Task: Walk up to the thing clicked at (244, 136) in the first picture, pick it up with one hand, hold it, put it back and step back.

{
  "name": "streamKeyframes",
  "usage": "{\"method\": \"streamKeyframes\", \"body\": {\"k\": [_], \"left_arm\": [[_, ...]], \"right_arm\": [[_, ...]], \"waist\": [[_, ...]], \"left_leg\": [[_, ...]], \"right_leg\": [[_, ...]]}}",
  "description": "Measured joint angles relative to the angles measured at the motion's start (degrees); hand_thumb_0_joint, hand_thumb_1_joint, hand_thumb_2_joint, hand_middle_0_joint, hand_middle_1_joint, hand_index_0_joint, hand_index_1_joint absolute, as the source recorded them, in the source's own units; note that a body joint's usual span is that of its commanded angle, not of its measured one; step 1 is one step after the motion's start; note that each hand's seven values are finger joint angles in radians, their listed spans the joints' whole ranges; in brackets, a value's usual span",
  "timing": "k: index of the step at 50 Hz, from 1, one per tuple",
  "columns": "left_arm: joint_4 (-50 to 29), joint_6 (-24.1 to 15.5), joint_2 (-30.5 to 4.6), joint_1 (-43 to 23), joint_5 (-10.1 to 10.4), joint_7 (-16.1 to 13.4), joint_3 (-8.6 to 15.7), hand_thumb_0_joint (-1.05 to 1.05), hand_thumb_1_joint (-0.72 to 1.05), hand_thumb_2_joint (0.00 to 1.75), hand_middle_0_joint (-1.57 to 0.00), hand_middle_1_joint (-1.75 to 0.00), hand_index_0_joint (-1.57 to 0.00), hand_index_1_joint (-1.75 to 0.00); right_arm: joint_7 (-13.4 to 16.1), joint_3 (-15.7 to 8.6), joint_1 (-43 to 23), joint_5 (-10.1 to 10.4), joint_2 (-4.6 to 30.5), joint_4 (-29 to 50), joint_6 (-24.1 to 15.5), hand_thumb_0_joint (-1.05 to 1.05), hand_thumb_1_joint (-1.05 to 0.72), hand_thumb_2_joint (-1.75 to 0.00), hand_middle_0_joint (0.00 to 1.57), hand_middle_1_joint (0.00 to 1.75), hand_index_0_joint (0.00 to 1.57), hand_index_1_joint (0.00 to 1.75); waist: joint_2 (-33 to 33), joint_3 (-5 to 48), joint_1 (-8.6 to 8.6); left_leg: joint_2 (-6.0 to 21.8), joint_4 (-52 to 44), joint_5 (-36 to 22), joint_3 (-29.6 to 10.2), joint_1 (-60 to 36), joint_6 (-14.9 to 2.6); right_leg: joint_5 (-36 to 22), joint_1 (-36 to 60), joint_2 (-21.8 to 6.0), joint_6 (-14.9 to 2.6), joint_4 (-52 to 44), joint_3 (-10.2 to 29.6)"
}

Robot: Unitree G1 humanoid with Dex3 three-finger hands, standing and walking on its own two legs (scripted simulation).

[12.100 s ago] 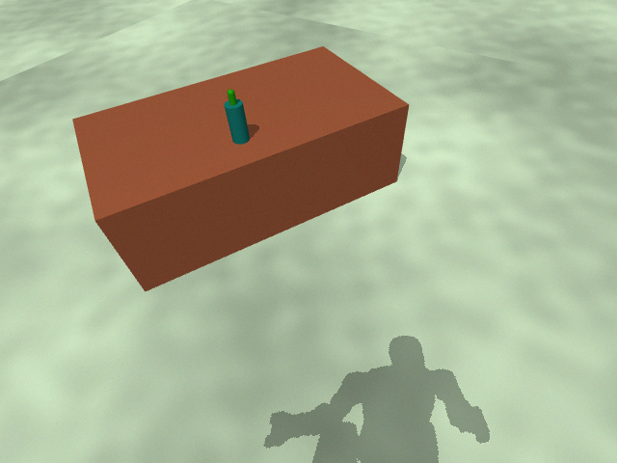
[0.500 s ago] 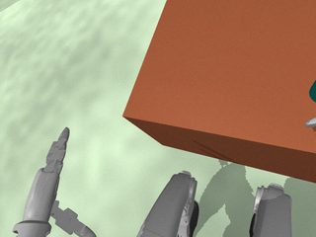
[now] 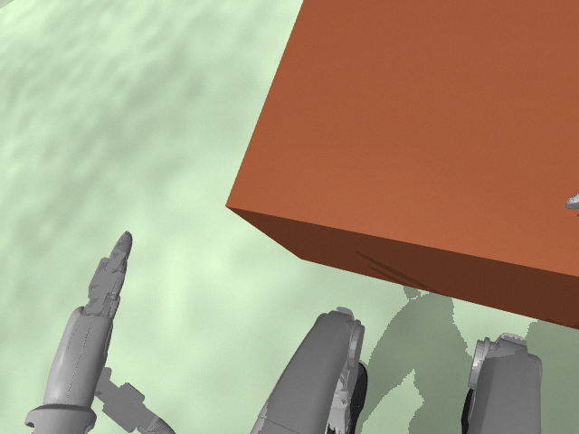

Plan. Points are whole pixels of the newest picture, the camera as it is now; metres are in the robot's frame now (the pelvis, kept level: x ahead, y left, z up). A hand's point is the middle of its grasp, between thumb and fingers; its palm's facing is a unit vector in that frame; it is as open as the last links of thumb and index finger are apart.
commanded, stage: close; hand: right
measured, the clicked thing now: out of the picture +0.53 -0.25 -0.02
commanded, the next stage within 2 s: settle in 0.46 s
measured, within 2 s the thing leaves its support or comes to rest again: leaves its support in 0.94 s
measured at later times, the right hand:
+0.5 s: hand out of the picture +0.52 -0.25 -0.04, palm faces +0.22 +0.97 +0.00, open 9.5 cm
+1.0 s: hand out of the picture +0.50 -0.23 -0.03, palm faces +0.21 +0.98 +0.00, open 9.2 cm
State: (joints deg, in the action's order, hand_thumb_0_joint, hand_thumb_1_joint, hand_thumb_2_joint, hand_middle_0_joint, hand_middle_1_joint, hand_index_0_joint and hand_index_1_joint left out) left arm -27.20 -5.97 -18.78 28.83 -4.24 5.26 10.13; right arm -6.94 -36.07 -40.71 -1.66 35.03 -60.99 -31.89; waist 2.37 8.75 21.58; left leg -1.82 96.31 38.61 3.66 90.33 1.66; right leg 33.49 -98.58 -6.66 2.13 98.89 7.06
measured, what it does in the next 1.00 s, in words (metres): stands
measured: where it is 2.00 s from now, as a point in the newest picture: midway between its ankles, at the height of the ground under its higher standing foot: outside the picture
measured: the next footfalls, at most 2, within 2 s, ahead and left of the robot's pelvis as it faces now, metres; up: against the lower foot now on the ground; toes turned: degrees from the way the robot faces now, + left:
none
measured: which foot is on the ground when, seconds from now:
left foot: down 0.00-1.00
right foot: down 0.00-1.00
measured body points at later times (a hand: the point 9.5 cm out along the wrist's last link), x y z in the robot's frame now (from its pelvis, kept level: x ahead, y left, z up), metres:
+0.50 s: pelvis +0.00 +0.00 +0.00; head +0.20 -0.10 +0.40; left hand +0.18 +0.25 +0.14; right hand +0.50 -0.30 -0.04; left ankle +0.05 +0.14 -0.51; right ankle +0.07 -0.14 -0.51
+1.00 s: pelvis +0.01 +0.00 +0.03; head +0.19 -0.10 +0.43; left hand +0.19 +0.25 +0.14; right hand +0.48 -0.28 -0.03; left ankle +0.05 +0.14 -0.51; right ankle +0.07 -0.14 -0.51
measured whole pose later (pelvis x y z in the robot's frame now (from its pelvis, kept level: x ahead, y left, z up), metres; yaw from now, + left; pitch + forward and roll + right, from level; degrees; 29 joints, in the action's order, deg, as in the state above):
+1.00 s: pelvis +0.01 +0.00 +0.03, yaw +0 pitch +30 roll +7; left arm -21.6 -3.4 -17.1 27.3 -4.1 4.5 7.1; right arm -4.9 -33.3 -36.9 -2.3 31.9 -57.1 -26.8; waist 3.2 8.6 20.8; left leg -2.4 89.8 37.2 3.7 83.5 1.4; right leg 32.9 -91.5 -7.3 2.3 93.2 6.7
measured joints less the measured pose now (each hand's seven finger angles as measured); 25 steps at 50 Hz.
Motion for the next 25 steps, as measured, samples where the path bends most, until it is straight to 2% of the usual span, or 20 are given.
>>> {"method": "streamKeyframes", "body": {"k": [10,19,21,25], "left_arm": [[-0.13,0.61,-0.67,-0.36,0.35,-0.09,0.86,-0.01,-0.54,0.06,-0.05,-0.05,-0.06,-0.05],[-0.86,0.99,0.25,0.90,0.63,0.34,0.21,-0.01,-0.53,0.06,-0.05,-0.05,-0.06,-0.05],[-0.97,1.08,0.08,0.84,0.73,0.28,0.31,-0.01,-0.53,0.06,-0.05,-0.05,-0.06,-0.05],[-1.31,1.19,-0.29,0.54,0.84,0.26,0.49,-0.01,-0.53,0.06,-0.05,-0.05,-0.06,-0.05]], "right_arm": [[0.31,0.29,-1.92,-0.37,1.94,-1.60,1.13,-0.02,0.49,-0.16,0.65,0.40,0.66,0.40],[0.43,0.69,-1.24,-0.41,1.22,1.19,2.21,-0.01,0.26,-0.41,0.85,0.67,0.92,0.68],[0.43,0.98,-1.27,-0.64,1.17,1.07,2.52,-0.02,0.25,-0.48,0.82,0.70,0.96,0.73],[0.52,0.68,-1.46,-0.59,1.26,0.36,2.80,-0.01,0.26,-0.62,0.80,0.77,0.93,0.79]], "waist": [[0.20,-0.12,0.32],[0.18,0.35,0.36],[0.11,0.26,0.33],[0.11,0.06,0.24]], "left_leg": [[-0.14,0.20,-0.26,0.01,0.63,0.06],[0.07,0.28,-0.02,-0.10,0.59,0.12],[0.14,0.13,0.00,-0.08,0.32,0.14],[0.00,-0.29,-0.16,-0.10,-0.09,0.16]], "right_leg": [[-0.16,-0.64,-0.08,-0.09,0.31,0.09],[-0.01,-0.67,0.16,-0.11,0.36,-0.03],[-0.02,-0.43,0.23,-0.13,0.21,-0.04],[-0.06,0.02,0.08,-0.18,-0.12,-0.06]]}}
